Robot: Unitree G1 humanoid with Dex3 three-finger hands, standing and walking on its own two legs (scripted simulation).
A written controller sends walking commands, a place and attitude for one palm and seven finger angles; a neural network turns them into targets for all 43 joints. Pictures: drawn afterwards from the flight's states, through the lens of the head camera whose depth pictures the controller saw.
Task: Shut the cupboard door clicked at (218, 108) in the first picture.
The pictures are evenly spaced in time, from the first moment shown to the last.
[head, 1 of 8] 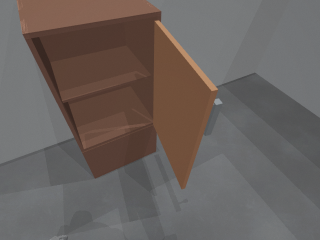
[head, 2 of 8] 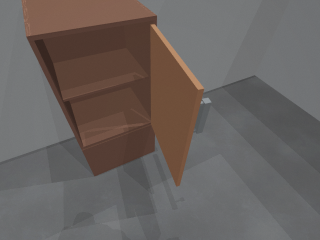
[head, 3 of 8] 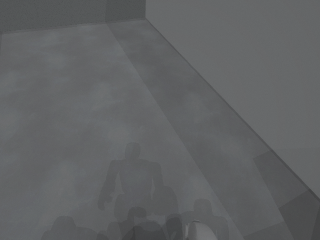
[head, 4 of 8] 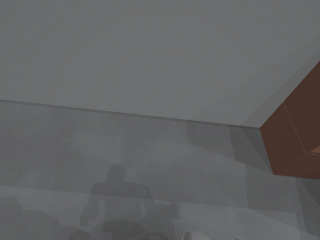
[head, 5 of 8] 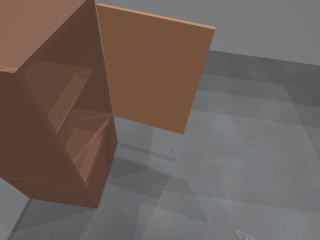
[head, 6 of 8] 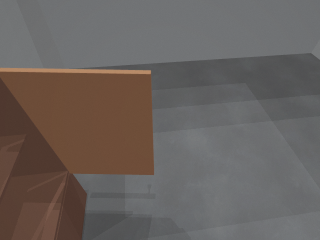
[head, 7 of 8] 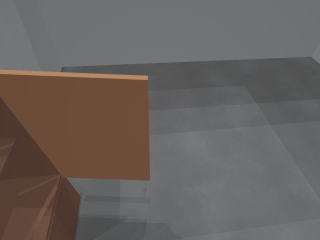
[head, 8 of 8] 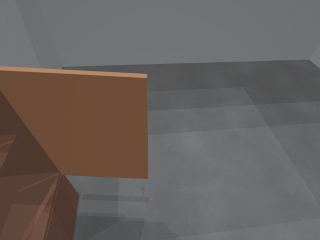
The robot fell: no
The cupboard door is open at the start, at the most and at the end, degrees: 81 81 81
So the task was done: no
